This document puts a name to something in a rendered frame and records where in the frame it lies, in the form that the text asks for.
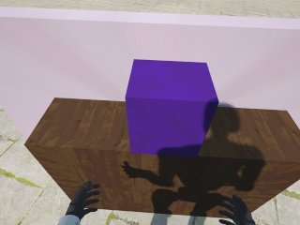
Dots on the robot right hand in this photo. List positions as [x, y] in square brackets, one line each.
[241, 214]

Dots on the carton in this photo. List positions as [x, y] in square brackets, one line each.
[170, 106]

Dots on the left robot forearm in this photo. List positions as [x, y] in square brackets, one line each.
[68, 220]

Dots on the robot left hand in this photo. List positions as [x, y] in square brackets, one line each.
[78, 203]

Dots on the pedestal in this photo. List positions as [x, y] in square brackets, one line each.
[253, 154]

